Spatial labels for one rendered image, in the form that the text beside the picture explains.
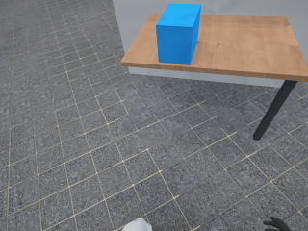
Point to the carton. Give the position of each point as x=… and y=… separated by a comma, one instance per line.
x=177, y=33

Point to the robot left thigh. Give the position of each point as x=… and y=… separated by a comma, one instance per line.
x=137, y=225

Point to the robot right hand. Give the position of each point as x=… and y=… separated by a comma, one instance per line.
x=277, y=223

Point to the table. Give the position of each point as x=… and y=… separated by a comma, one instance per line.
x=237, y=45

